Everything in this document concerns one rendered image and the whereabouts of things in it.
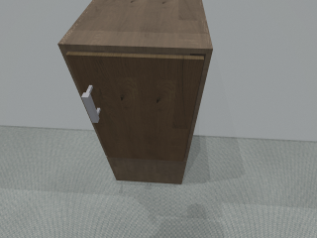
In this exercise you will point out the handle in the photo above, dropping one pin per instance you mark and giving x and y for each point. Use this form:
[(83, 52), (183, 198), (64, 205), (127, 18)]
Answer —
[(90, 106)]

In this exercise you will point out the cupboard door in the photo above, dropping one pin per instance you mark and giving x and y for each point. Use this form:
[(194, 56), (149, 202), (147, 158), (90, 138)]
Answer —
[(146, 101)]

